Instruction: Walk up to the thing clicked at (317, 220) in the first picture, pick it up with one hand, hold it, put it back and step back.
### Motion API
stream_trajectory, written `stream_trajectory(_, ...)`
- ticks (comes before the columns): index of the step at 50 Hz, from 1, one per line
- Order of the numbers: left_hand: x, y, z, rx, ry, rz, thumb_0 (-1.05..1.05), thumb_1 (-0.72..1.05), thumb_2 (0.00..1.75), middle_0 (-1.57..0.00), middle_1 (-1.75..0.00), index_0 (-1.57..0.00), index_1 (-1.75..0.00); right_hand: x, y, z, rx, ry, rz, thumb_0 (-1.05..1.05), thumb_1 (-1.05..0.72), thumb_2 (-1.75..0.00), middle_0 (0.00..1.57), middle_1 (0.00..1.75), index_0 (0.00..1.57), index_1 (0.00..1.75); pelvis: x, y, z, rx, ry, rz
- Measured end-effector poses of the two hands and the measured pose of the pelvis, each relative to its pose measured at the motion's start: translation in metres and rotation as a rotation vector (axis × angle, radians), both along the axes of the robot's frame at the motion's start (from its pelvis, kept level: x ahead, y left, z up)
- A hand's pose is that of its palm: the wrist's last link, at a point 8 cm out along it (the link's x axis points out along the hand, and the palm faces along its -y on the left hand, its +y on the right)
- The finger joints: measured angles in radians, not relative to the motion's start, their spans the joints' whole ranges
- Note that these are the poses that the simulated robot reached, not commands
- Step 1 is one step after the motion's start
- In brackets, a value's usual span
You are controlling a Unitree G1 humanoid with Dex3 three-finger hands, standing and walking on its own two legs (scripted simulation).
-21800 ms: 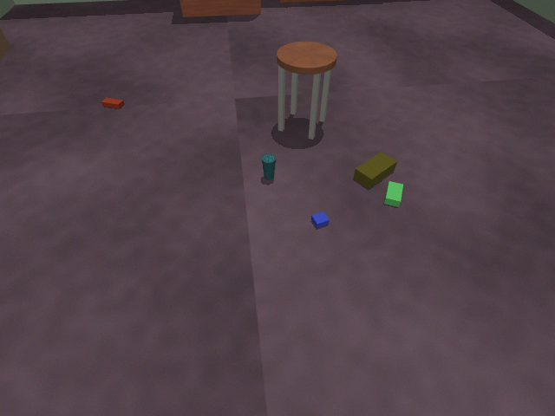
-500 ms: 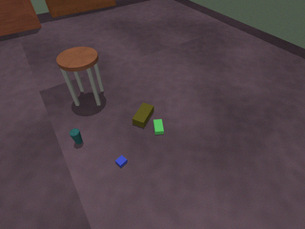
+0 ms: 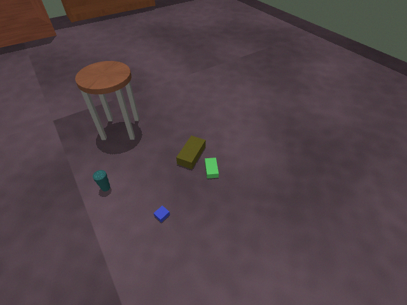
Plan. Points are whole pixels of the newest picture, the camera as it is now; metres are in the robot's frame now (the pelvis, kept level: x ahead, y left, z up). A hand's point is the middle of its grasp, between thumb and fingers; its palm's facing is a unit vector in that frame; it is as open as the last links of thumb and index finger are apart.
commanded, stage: stand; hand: left
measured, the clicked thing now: (161, 213) +0.74 +0.22 -0.77
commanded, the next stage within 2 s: walk up in 0.18 s
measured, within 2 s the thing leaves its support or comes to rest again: neither
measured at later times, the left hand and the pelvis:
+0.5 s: hand out of the picture +0.07 +0.31 -0.18, palm faces -0.02 -0.94 -0.34, open 7.4 cm; pelvis +0.06 +0.03 -0.02, yaw +0 degrees
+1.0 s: hand (112, 236) +0.34 +0.24 -0.14, palm faces -0.05 -0.93 -0.36, open 7.4 cm; pelvis +0.22 -0.01 -0.02, yaw -2 degrees
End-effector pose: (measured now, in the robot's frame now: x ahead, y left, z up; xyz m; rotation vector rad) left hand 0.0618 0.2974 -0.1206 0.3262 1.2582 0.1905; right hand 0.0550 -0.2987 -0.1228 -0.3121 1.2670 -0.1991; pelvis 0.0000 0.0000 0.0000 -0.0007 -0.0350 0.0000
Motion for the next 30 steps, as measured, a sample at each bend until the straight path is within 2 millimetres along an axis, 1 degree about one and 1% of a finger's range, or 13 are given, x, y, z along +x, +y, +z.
stream_trajectory(10,0.011,-0.002,0.000,-0.007,-0.016,-0.002,0.01,0.91,0.89,-0.21,-0.30,-0.20,-0.30,0.012,-0.001,0.001,-0.001,-0.017,0.011,0.01,-0.91,-0.90,0.20,0.30,0.20,0.30,0.006,-0.001,0.000,0.000,0.005,0.001)
stream_trajectory(13,0.013,0.002,0.001,-0.014,-0.050,0.008,0.01,0.91,0.89,-0.21,-0.30,-0.20,-0.30,0.018,-0.004,0.003,-0.003,-0.042,0.023,0.01,-0.91,-0.90,0.21,0.30,0.20,0.30,0.013,0.000,-0.003,-0.006,0.004,0.002)
stream_trajectory(17,0.008,0.018,-0.001,-0.007,-0.068,0.043,0.01,0.90,0.89,-0.21,-0.30,-0.20,-0.30,0.032,-0.007,0.007,-0.036,-0.040,0.054,0.01,-0.91,-0.90,0.21,0.30,0.20,0.30,0.026,0.008,-0.007,-0.019,-0.001,0.016)
stream_trajectory(20,0.000,0.035,-0.005,-0.006,-0.029,0.060,0.01,0.90,0.89,-0.21,-0.30,-0.20,-0.30,0.050,-0.002,0.013,-0.059,-0.056,0.072,0.01,-0.91,-0.90,0.20,0.30,0.20,0.30,0.039,0.019,-0.009,-0.028,-0.007,0.017)
stream_trajectory(22,-0.001,0.048,-0.013,-0.005,0.012,0.059,0.01,0.90,0.89,-0.21,-0.30,-0.20,-0.30,0.061,0.003,0.016,-0.078,-0.089,0.071,0.01,-0.91,-0.90,0.20,0.30,0.20,0.30,0.049,0.027,-0.014,-0.017,-0.014,0.010)
stream_trajectory(25,0.009,0.059,-0.019,0.003,0.067,0.044,0.01,0.91,0.89,-0.21,-0.30,-0.20,-0.30,0.068,0.009,0.021,-0.095,-0.131,0.042,0.01,-0.91,-0.90,0.20,0.30,0.20,0.30,0.064,0.035,-0.016,-0.001,-0.015,-0.001)
stream_trajectory(27,0.023,0.062,-0.017,-0.001,0.068,0.029,0.01,0.91,0.89,-0.20,-0.30,-0.20,-0.30,0.068,0.012,0.026,-0.095,-0.128,0.022,0.01,-0.91,-0.90,0.20,0.30,0.21,0.30,0.075,0.036,-0.013,0.002,-0.019,-0.008)
stream_trajectory(30,0.050,0.063,-0.012,-0.009,0.048,0.000,0.01,0.91,0.89,-0.20,-0.30,-0.20,-0.30,0.070,0.016,0.030,-0.091,-0.110,0.002,0.01,-0.91,-0.90,0.21,0.30,0.21,0.30,0.092,0.036,-0.008,0.006,-0.023,-0.018)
